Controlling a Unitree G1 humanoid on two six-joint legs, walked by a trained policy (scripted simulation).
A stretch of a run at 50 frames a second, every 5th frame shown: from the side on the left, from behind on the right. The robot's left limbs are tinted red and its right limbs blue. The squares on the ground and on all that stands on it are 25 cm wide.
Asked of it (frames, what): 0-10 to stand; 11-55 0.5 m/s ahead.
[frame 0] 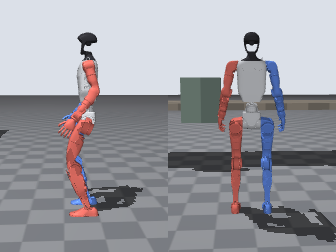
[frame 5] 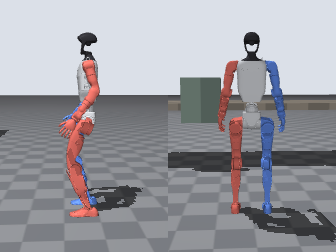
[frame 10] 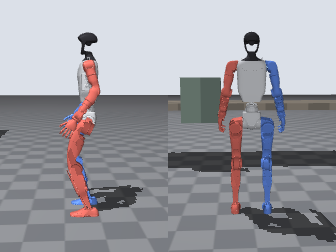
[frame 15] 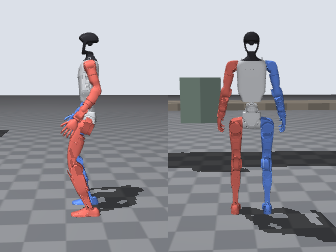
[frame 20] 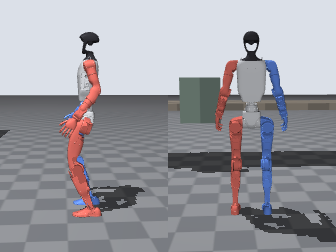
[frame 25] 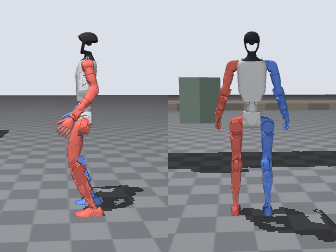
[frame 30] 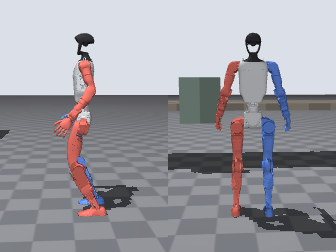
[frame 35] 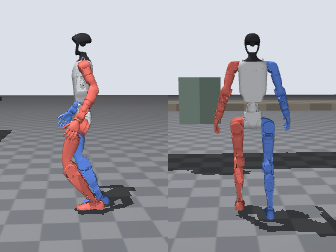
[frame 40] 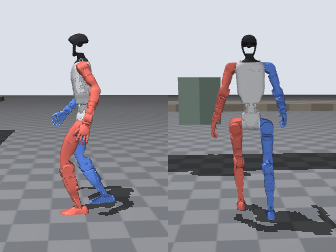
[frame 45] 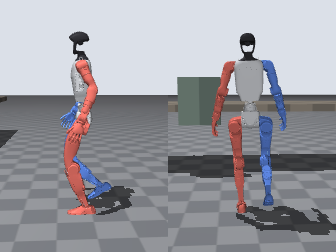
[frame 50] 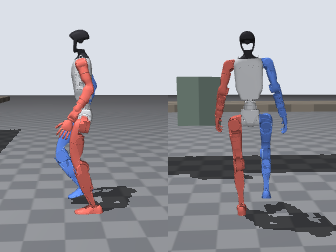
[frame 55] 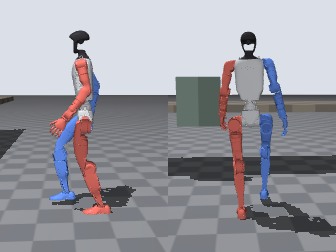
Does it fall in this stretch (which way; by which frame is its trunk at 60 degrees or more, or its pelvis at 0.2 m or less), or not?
no
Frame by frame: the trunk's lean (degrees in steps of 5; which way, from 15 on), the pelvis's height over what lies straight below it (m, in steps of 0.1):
0: 0, 0.8
5: 0, 0.8
10: 0, 0.8
15: 0, 0.8
20: 5, 0.8
25: 5, 0.8
30: 0, 0.8
35: 0, 0.8
40: 5, 0.8
45: 5, 0.8
50: 5, 0.8
55: 5, 0.8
